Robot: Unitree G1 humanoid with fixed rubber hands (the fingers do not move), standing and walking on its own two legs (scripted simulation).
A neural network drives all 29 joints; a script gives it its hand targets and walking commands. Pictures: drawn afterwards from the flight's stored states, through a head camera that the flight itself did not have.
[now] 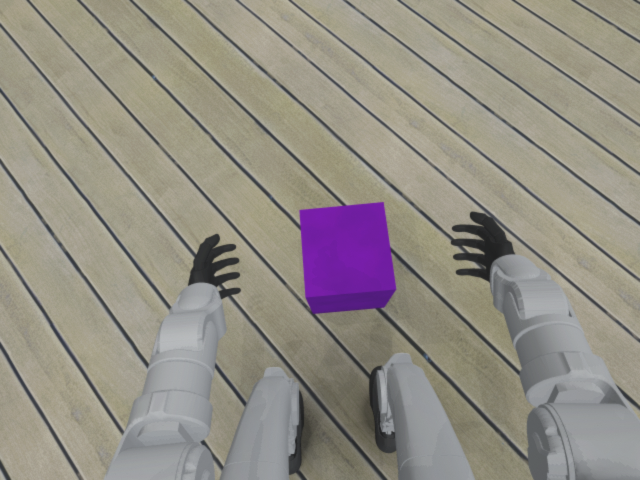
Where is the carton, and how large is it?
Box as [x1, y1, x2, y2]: [299, 202, 395, 313]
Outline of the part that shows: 383,202 299,210 305,297 313,313 383,307 395,290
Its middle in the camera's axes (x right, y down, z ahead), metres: +0.06 +0.05 +1.00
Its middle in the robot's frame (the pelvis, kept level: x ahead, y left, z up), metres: +0.50 -0.03 -0.55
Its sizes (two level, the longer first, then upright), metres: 0.210 0.200 0.250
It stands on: the floor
